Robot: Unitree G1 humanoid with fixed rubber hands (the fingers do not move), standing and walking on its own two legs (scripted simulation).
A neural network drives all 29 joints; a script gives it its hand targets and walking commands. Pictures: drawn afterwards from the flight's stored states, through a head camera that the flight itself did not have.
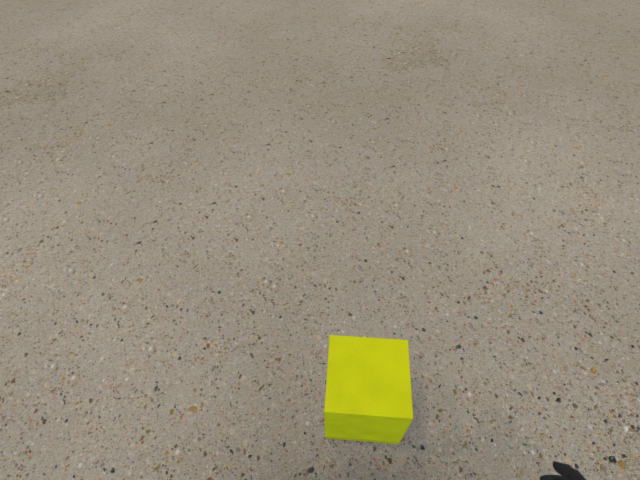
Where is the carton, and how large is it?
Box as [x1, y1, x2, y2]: [324, 335, 412, 443]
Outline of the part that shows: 330,335 324,409 325,437 398,443 412,419 407,340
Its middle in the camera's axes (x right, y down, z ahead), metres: +0.12 +0.41 +1.08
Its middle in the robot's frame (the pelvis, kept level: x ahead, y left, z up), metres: +0.45 -0.09 -0.63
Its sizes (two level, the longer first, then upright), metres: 0.210 0.200 0.250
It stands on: the floor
